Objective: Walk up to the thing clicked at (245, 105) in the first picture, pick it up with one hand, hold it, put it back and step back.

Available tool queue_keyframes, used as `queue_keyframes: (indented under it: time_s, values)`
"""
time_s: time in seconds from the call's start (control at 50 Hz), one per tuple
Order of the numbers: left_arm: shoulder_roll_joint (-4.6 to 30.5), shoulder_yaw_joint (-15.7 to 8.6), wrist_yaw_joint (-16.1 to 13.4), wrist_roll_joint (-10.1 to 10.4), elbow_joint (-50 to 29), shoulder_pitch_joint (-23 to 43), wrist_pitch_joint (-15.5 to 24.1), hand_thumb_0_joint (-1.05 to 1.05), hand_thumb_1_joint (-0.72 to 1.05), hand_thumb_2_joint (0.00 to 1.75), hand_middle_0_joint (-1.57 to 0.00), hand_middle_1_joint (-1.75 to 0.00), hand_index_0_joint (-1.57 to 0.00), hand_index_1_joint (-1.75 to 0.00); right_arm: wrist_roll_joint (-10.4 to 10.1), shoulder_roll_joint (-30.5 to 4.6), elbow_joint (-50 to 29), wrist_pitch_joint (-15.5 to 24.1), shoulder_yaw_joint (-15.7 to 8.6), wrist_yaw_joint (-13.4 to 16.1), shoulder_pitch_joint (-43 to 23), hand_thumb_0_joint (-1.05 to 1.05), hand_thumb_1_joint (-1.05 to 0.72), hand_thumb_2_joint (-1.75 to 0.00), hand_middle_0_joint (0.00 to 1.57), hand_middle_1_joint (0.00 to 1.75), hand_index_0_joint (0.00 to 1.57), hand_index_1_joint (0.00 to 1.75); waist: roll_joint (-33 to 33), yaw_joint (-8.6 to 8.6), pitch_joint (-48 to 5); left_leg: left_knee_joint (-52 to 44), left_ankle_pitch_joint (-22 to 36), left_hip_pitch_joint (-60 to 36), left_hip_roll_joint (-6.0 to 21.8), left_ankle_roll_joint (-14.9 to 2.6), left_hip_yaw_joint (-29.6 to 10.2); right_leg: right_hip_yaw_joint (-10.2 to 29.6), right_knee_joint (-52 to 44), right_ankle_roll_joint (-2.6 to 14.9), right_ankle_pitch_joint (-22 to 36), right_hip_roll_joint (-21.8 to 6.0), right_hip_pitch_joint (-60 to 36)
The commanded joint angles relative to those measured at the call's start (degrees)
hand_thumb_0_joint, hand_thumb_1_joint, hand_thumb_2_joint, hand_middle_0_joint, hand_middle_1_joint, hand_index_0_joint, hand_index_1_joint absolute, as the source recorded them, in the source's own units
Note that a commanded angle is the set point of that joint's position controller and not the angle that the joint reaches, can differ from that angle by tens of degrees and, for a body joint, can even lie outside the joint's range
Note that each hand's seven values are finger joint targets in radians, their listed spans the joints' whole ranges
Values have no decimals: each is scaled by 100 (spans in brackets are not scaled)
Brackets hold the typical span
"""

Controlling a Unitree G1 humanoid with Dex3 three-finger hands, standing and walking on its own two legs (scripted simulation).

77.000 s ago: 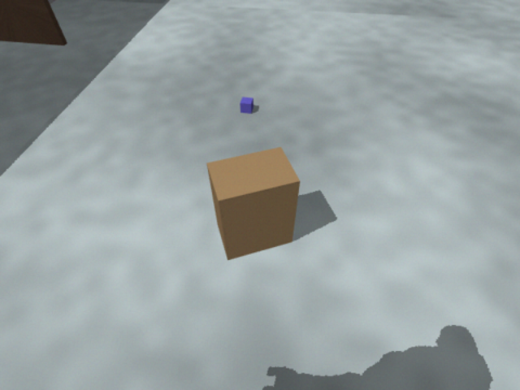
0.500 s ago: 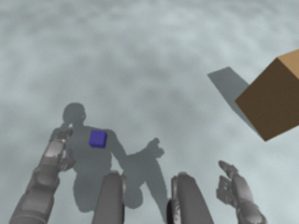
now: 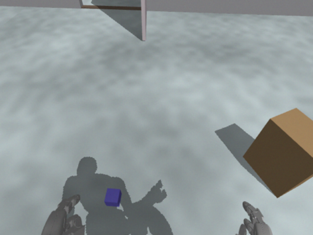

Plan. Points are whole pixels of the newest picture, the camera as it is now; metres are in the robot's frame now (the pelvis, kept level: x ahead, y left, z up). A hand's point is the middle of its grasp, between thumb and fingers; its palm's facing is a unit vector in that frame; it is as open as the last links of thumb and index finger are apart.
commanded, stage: home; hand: left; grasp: from above
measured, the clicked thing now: (113, 197) +0.45 +0.24 -0.67
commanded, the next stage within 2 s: none
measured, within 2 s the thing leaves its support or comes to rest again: neither
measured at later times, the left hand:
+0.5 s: hand (83, 234) +0.16 +0.18 -0.04, palm faces +0.07 -0.98 -0.20, open 7.4 cm
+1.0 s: hand (85, 232) +0.17 +0.17 -0.04, palm faces +0.06 -0.98 -0.20, open 7.4 cm
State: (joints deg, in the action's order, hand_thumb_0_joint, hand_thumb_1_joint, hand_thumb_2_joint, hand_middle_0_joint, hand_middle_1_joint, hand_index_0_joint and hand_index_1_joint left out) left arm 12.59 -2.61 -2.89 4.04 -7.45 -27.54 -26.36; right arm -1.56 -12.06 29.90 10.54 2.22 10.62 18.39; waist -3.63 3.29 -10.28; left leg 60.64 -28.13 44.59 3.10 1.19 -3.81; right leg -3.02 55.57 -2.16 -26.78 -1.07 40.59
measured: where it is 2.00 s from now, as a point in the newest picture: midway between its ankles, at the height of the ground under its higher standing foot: outside the picture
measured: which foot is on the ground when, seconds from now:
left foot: down 0.00-1.00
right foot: down 0.00-1.00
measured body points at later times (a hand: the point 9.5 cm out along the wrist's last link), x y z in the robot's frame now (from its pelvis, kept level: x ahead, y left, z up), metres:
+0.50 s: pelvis +0.01 -0.01 +0.01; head +0.03 +0.00 +0.46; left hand +0.16 +0.23 -0.02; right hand +0.18 -0.25 -0.06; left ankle +0.02 +0.13 -0.67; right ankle +0.01 -0.15 -0.67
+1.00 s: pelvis +0.01 -0.01 +0.01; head +0.02 +0.00 +0.46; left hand +0.16 +0.22 -0.02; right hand +0.17 -0.25 -0.06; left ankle +0.02 +0.13 -0.67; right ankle +0.01 -0.15 -0.67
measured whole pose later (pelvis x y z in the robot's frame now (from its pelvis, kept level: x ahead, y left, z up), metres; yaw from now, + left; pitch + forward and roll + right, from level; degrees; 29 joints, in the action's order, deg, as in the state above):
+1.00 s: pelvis +0.01 -0.01 +0.01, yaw +0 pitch +10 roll -3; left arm 12.4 -1.8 -0.7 2.8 -7.4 -28.5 -26.4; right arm -0.4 -12.5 31.7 14.2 1.2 10.6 16.3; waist -2.9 1.9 -9.1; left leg 58.1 -28.0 39.8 3.0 1.7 -3.7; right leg -3.0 54.1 -1.8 -27.3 -1.2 36.3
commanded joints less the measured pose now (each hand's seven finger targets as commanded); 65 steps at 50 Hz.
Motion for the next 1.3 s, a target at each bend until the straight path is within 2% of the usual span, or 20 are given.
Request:
queue_keyframes:
  time_s: [0.0, 0.1, 0.18, 0.24, 0.28, 0.3, 0.34, 0.48, 0.52, 0.6, 0.66, 0.9, 1.08, 1.12, 1.16, 1.28]
  values:
    - [525, -266, 28, -75, -1186, -42, 206, 0, 90, 90, -20, -30, -20, -30, 67, -648, -953, 430, -295, 93, -501, 0, -90, -90, 20, 30, 20, 30, 93, -37, -335, -1216, 991, -861, -303, -171, 138, -157, -1051, 204, 848, 257, -462]
    - [529, -242, 125, -114, -1026, 90, 219, 0, 90, 90, -20, -30, -20, -30, 109, -698, -876, 558, -317, 91, -557, 0, -90, -90, 20, 30, 20, 30, 274, -12, -69, -1252, 971, -891, -305, -186, 137, -185, -1112, 168, 812, 238, -463]
    - [583, -285, 173, -165, -1097, 163, 264, 0, 90, 90, -20, -30, -20, -30, 133, -713, -834, 635, -330, 75, -610, 0, -90, -90, 20, 30, 20, 30, 82, -57, -152, -1291, 879, -1003, -326, -168, 178, -154, -1114, 174, 741, 209, -498]
    - [575, -272, 169, -156, -1140, 82, 280, 0, 90, 90, -20, -30, -20, -30, 137, -725, -813, 669, -345, 67, -603, 0, -90, -90, 20, 30, 20, 30, 110, -48, -352, -1205, 1271, -1117, -327, -159, 173, -151, -1043, 166, 1112, 213, -623]
    - [596, -294, 162, -182, -1106, 35, 278, 0, 90, 90, -20, -30, -20, -30, 143, -724, -803, 672, -342, 63, -630, 0, -90, -90, 20, 30, 20, 30, 11, -100, -318, -1183, 1348, -1124, -329, -149, 206, -147, -1015, 171, 1181, 200, -627]
    - [584, -268, 159, -181, -1148, 103, 301, 0, 90, 90, -20, -30, -20, -30, 148, -730, -795, 672, -352, 61, -605, 0, -90, -90, 20, 30, 20, 30, 50, -67, -432, -1169, 1375, -1154, -339, -150, 180, -131, -1011, 168, 1219, 206, -654]
    - [608, -295, 151, -187, -1091, 73, 296, 0, 90, 90, -20, -30, -20, -30, 148, -732, -782, 667, -333, 58, -638, 0, -90, -90, 20, 30, 20, 30, 2, -100, -268, -1216, 1265, -1109, -318, -149, 174, -149, -1018, 179, 1112, 209, -606]
    - [574, -256, 142, -157, -1093, 56, 301, 0, 90, 90, -20, -30, -20, -30, 135, -726, -765, 674, -326, 59, -659, 0, -90, -90, 20, 30, 20, 30, 62, -117, -272, -1254, 1138, -1102, -303, -148, 160, -154, -1055, 179, 981, 217, -597]
    - [576, -291, 136, -141, -1073, 39, 315, 0, 90, 90, -20, -30, -20, -30, 146, -736, -753, 687, -341, 61, -636, 0, -90, -90, 20, 30, 20, 30, 133, -85, -370, -1215, 1259, -1123, -299, -153, 149, -146, -1025, 172, 1103, 227, -659]
    - [586, -293, 126, -148, -1059, -60, 324, 0, 90, 90, -20, -30, -20, -30, 133, -734, -770, 665, -358, 66, -609, 0, -90, -90, 20, 30, 20, 30, 154, -133, -490, -1158, 1526, -1159, -297, -148, 164, -151, -976, 171, 1332, 227, -715]
    - [567, -281, 131, -133, -1048, -31, 333, 0, 90, 90, -20, -30, -20, -30, 142, -717, -746, 664, -355, 72, -594, 0, -90, -90, 20, 30, 20, 30, 212, -112, -484, -1097, 1489, -1123, -318, -168, 207, -107, -1026, 146, 1374, 200, -739]
    - [594, -281, 137, -162, -1099, 76, 275, 0, 90, 90, -20, -30, -20, -30, 127, -731, -761, 686, -360, 80, -645, 0, -90, -90, 20, 30, 20, 30, 165, -116, -217, -1236, 1038, -1018, -300, -159, 198, -120, -1098, 161, 905, 205, -584]
    - [596, -256, 150, -150, -1144, 84, 264, 0, 90, 90, -20, -30, -20, -30, 120, -736, -731, 689, -375, 79, -591, 0, -90, -90, 20, 30, 20, 30, 61, -103, -396, -1218, 1273, -1129, -272, -141, 150, -136, -992, 175, 1083, 225, -626]
    - [572, -232, 153, -152, -1058, 87, 253, 0, 90, 90, -20, -30, -20, -30, 124, -728, -735, 689, -360, 79, -618, 0, -90, -90, 20, 30, 20, 30, 82, -84, -240, -1247, 1158, -1081, -266, -144, 155, -142, -1023, 174, 977, 229, -563]
    - [606, -275, 140, -155, -1158, 71, 274, 0, 90, 90, -20, -30, -20, -30, 124, -729, -734, 698, -374, 88, -602, 0, -90, -90, 20, 30, 20, 30, 36, -122, -425, -1232, 1301, -1142, -263, -135, 137, -139, -966, 187, 1097, 224, -645]
    - [599, -256, 138, -170, -1113, 93, 250, 0, 90, 90, -20, -30, -20, -30, 128, -715, -752, 691, -359, 88, -626, 0, -90, -90, 20, 30, 20, 30, 81, -106, -292, -1224, 1226, -1082, -262, -141, 158, -149, -1001, 177, 1025, 224, -579]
